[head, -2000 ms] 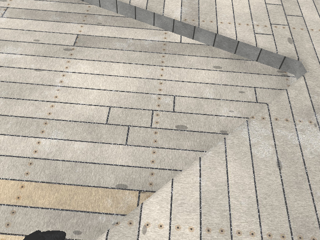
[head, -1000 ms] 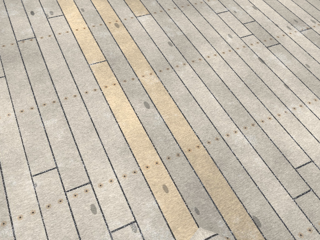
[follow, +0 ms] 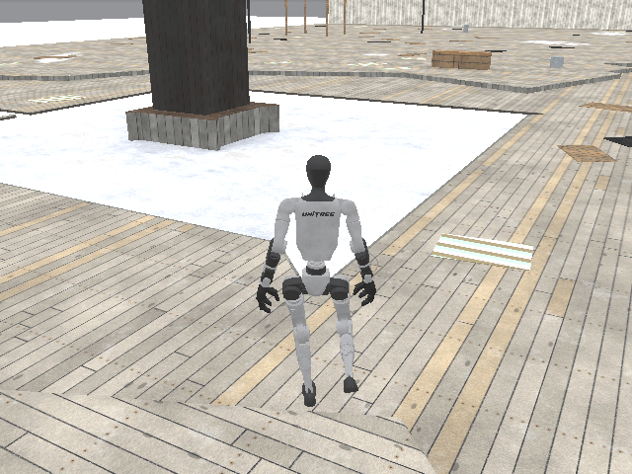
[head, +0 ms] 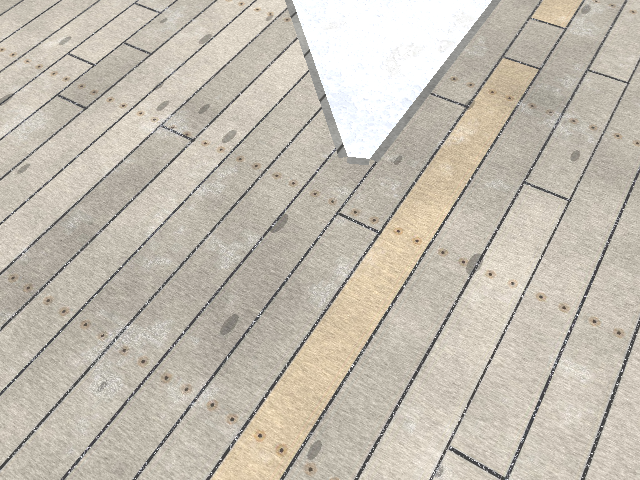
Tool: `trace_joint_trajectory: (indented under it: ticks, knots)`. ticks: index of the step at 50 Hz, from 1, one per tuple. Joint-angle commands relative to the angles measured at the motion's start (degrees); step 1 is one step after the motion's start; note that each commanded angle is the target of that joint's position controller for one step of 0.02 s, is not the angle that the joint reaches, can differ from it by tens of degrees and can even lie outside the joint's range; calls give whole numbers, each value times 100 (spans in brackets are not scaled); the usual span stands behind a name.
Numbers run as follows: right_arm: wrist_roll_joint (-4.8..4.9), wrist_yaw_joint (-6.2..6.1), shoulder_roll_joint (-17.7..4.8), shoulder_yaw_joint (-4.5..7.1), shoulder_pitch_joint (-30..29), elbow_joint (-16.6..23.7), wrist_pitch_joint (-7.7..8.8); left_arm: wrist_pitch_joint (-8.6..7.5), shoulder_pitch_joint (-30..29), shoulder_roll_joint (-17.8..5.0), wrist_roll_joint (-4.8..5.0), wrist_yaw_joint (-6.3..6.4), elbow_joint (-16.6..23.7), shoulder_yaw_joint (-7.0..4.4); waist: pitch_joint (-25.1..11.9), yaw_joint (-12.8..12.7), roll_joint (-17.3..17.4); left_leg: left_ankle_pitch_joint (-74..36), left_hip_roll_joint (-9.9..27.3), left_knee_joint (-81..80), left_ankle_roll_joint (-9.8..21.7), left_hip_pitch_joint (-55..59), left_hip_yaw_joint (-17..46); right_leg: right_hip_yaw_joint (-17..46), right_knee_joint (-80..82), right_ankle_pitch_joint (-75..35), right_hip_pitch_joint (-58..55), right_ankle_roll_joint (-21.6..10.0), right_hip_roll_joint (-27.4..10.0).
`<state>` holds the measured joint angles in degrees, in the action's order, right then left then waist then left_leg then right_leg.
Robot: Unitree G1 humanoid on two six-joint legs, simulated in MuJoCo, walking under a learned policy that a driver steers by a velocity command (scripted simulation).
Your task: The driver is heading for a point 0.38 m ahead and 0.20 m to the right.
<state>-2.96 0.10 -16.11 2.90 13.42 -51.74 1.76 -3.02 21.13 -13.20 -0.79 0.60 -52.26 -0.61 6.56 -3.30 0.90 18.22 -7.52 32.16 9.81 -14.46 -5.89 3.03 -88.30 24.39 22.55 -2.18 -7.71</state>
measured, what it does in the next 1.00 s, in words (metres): walks ahead, turning right: right foot, then left foot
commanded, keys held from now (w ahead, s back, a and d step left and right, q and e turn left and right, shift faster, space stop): w+e+shift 0.22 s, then shift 0.78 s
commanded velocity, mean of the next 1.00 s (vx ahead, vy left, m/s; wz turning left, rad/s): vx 0.44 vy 0.00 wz -0.17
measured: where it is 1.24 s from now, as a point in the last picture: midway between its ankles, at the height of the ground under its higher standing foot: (403, 377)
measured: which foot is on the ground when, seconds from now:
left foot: down 0.00-0.26, up 0.28-0.66, down 0.68-1.00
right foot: up 0.00-0.24, down 0.26-0.70, up 0.72-0.96, down 0.98-1.00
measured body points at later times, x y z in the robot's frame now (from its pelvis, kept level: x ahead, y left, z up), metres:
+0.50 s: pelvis +0.43 -0.06 +0.02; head +0.48 -0.07 +0.46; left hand +0.48 +0.19 -0.13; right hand +0.56 -0.33 -0.10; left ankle +0.54 +0.07 -0.65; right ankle +0.44 -0.10 -0.72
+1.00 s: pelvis +0.60 -0.05 +0.01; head +0.61 -0.05 +0.46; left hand +0.72 +0.17 -0.14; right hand +0.57 -0.29 -0.14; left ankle +0.70 +0.00 -0.72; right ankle +0.55 -0.16 -0.73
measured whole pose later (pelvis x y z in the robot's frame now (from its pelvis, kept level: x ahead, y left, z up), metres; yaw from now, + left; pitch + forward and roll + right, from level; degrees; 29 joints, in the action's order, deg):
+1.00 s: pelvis +0.60 -0.05 +0.01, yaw -16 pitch -1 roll +0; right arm -0.6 -1.9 -11.2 -0.9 14.5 -57.4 0.6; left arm 2.3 11.1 -11.9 -0.9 1.5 -60.0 -0.1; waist 1.6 0.2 -0.5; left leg 4.9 -3.8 23.9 4.2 -18.5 -3.1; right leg 2.6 -29.7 17.5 11.6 -0.9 0.2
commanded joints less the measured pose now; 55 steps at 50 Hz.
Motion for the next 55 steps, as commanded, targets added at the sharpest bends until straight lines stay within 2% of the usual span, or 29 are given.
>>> trace_joint_trajectory:
  ticks: [1,4,6,8,9,11,12,13,14,15,16,17,19,21,23,26,29,32,33,34,35,36,37,39,43,46,49,51,55]
  knots:
    - [200,-102,-680,106,481,48,327,92,92,-570,-142,-203,327,-127,-243,-25,-518,-2266,2065,-1867,455,577,1467,82,1499,-573,1348,110,-328]
    - [127,22,-445,4,-88,77,595,71,-412,-404,-46,-348,519,-58,422,-178,413,-2852,1529,-2332,161,-776,344,-216,3321,-2024,581,62,-337]
    - [223,42,-390,-35,213,-39,675,7,-917,-402,13,-360,590,-51,417,31,171,-3533,1479,-2545,-30,-309,-16,-581,4015,-2909,562,-245,-136]
    - [249,-11,-685,-17,359,-79,688,-11,-1048,-346,111,-376,603,-33,189,42,9,-5048,1539,-2497,-251,618,-295,-862,4402,-3376,547,-517,274]
    - [237,-33,-792,4,445,-84,684,-58,-1012,-443,68,-376,600,-62,163,31,25,-6131,1612,-2075,-343,935,-401,-1063,4549,-3176,401,-629,479]
    - [107,-164,-1040,68,336,0,540,-26,-253,-816,3,-353,365,-213,-412,-428,314,-7868,1721,-655,-548,1389,-492,-1407,4474,-2425,-484,-781,1079]
    - [61,-217,-1093,91,72,116,436,-3,877,-1074,-61,-340,25,-345,-930,-994,343,-8033,1710,851,-573,1058,-413,-1375,4443,-2103,-1685,-870,1377]
    - [132,-207,-1187,129,-344,170,375,16,2141,-1244,-86,-301,-303,-482,-1254,-1783,67,-6985,1352,3252,-660,447,-468,-874,5150,-2553,-2820,-1162,1165]
    - [130,-55,-338,-59,-278,381,486,98,1929,-1470,-58,-260,-409,-534,-1082,-1094,-2031,633,-97,6122,-866,-1321,-442,785,5371,-4486,-3514,-1456,208]
    - [359,-51,-134,-167,1055,609,533,51,1330,-1826,-108,-237,-204,-572,-2555,-120,-2506,1271,-192,7187,-865,-2614,1086,3696,6121,-4712,-4816,-2580,-1093]
    - [244,-70,-409,-216,788,477,556,57,745,-1384,-52,-182,51,-556,-2353,-158,-953,625,250,6730,-685,-2739,1212,3827,6747,-3395,-4269,-2348,-1072]
    - [222,-62,-521,-198,493,486,528,68,329,-1022,-51,-124,88,-459,-1334,102,-27,284,574,6181,-656,-2669,1093,3185,6833,-3037,-3035,-2036,-976]
    - [33,-73,-368,-228,95,507,324,-47,-26,-705,-19,-120,128,-318,-531,356,693,168,918,5301,-700,-1925,1023,2093,6898,-4587,-1205,-1706,-748]
    - [73,-80,-193,-275,93,536,62,-214,58,-736,20,-156,-1,-277,-398,510,442,187,1009,4227,-832,-1280,872,1139,7199,-5570,-378,-1505,-404]
    - [136,-70,-84,-316,-61,602,46,-303,33,-936,7,-164,-64,-307,-501,548,160,-223,944,2963,-893,-1077,632,463,7280,-6611,-460,-1352,-40]
    - [200,-44,53,-390,-293,535,108,-238,-200,-774,81,-151,-36,-261,-870,376,-372,-1573,761,1092,-936,-775,311,-246,7131,-6508,-1125,-876,493]
    - [219,-84,-15,-365,-539,491,146,-182,-34,-688,117,-132,-139,-237,-1005,102,-511,-2400,681,320,-903,-712,251,-247,6964,-5830,-1761,-629,399]
    - [135,-141,-269,-261,-184,276,247,-109,-168,-683,62,-59,-221,-243,-816,223,-632,-1990,713,-95,-731,-361,433,26,6438,-5509,-1846,-591,91]
    - [98,-153,-319,-222,233,92,310,-81,-283,-720,79,-20,-233,-252,-786,440,-545,-2222,686,-587,-645,15,462,30,5991,-5346,-1821,-494,151]
    - [77,-165,-490,-166,629,-75,402,-71,-210,-780,75,2,-235,-273,-887,541,-192,-3767,959,-861,-569,573,734,-38,5342,-4603,-1668,-338,405]
    - [59,-162,-783,-100,1008,-158,447,-58,297,-597,92,34,-246,-240,-1341,398,555,-6749,1983,-392,-145,1423,1623,-225,4288,-2430,-1183,-205,832]
    - [149,-154,-638,-136,1071,-192,358,56,1026,-157,241,35,-464,-152,-2116,294,1408,-7907,3011,-514,920,2049,2844,-231,2985,845,-590,-68,1438]
    - [260,-102,-328,-224,843,-109,296,169,771,-462,103,51,-547,-202,-2010,294,709,-6893,2920,-782,992,1672,3000,148,2605,1300,-385,-46,1349]
    - [209,-156,-116,-298,265,-66,221,264,-39,-479,-25,18,-454,-210,-1321,205,189,-4869,2460,-1222,682,770,2396,307,2771,843,-296,56,1054]
    - [124,-232,-160,-319,99,-213,115,484,-185,-270,12,45,-607,-92,-1191,76,559,-3184,1813,-1590,126,92,1622,-65,4396,496,-1079,256,976]
    - [180,-223,-353,-247,176,-313,15,573,-250,-275,52,117,-751,-53,-1196,149,585,-1365,1767,-1801,5,-14,1746,-231,5282,-81,-1337,190,942]
    - [261,-226,-358,-193,197,-376,-128,552,-305,-344,-44,116,-837,-11,-708,147,348,1025,1546,-2128,-515,-776,1788,-16,6469,-923,-1731,-15,721]
    - [322,-204,-264,-152,228,-418,-215,472,-465,-497,-61,92,-824,-6,-137,321,-178,770,1164,-2014,-756,-471,1462,491,6789,35,-565,-202,369]
    - [222,-150,-84,-154,426,-666,-175,254,-488,-282,20,134,-880,59,-348,492,-396,-472,1171,-1450,-631,615,1368,557,7188,-135,-102,-69,301]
